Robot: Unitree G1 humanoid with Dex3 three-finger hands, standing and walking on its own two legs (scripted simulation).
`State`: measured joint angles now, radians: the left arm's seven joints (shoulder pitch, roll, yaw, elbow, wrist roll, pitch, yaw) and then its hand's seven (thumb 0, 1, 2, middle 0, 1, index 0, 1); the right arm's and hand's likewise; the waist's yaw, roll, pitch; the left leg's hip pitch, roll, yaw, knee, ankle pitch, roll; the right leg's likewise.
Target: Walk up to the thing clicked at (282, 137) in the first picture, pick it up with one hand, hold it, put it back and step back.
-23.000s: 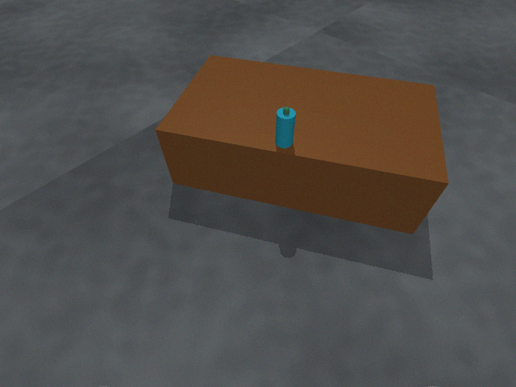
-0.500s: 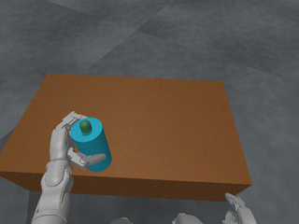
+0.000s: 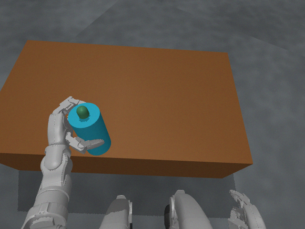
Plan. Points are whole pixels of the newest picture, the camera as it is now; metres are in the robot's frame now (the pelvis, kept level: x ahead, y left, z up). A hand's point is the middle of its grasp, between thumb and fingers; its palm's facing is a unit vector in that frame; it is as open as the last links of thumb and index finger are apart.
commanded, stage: crouch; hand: left
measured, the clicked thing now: (90, 128) +0.35 +0.16 +0.00
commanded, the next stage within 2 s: lower in 0.94 s
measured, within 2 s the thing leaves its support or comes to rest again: neither
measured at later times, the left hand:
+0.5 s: hand (93, 124) +0.42 +0.19 -0.12, palm faces +0.11 -0.99 -0.02, open 11.1 cm
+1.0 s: hand (98, 127) +0.44 +0.18 -0.17, palm faces +0.09 -0.99 -0.04, open 11.1 cm
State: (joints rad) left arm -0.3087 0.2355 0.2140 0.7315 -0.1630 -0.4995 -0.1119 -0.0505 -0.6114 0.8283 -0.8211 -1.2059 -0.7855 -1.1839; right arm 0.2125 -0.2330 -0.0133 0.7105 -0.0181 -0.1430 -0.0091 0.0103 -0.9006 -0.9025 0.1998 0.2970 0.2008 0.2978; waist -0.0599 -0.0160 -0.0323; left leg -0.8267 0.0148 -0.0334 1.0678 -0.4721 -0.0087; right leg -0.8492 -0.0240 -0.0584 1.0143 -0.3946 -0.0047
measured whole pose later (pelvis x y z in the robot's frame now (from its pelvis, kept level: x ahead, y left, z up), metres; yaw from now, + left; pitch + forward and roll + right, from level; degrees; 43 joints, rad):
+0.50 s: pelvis +0.00 +0.01 -0.10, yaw -1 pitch +29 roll -2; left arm -0.51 0.28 0.31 0.89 -0.15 -0.61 -0.11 -0.05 -0.61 0.84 -0.84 -1.17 -0.80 -1.15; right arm 0.19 -0.24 -0.01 0.75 -0.04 -0.07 0.02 0.01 -0.95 -0.91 0.20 0.30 0.20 0.30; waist -0.09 0.02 -0.17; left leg -1.40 0.01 -0.04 1.54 -0.65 0.00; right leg -1.43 -0.03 -0.05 1.48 -0.55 0.00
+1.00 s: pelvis -0.02 +0.01 -0.15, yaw -2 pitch +33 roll -3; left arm -0.60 0.34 0.34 0.94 -0.12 -0.57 -0.10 -0.04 -0.61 0.85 -0.81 -1.20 -0.78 -1.18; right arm 0.18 -0.26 0.00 0.74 -0.04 -0.06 0.03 0.01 -0.95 -0.92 0.20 0.30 0.20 0.30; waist -0.12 0.03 -0.18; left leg -1.61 0.01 -0.05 1.72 -0.67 0.00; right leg -1.63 -0.04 -0.06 1.64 -0.57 -0.01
